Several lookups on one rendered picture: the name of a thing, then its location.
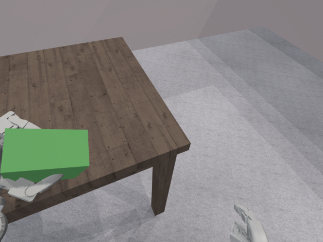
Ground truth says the table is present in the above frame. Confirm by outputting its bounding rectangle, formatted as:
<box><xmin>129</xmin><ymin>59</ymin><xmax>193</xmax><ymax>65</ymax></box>
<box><xmin>0</xmin><ymin>37</ymin><xmax>191</xmax><ymax>224</ymax></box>

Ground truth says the right robot hand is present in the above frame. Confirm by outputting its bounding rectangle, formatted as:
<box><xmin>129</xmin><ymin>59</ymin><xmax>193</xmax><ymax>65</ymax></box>
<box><xmin>230</xmin><ymin>203</ymin><xmax>269</xmax><ymax>242</ymax></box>

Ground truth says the sponge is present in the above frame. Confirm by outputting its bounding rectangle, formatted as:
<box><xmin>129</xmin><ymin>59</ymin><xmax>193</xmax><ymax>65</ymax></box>
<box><xmin>1</xmin><ymin>128</ymin><xmax>89</xmax><ymax>183</ymax></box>

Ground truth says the left robot hand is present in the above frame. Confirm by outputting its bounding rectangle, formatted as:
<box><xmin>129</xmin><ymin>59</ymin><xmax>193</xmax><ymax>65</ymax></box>
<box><xmin>0</xmin><ymin>111</ymin><xmax>64</xmax><ymax>202</ymax></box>

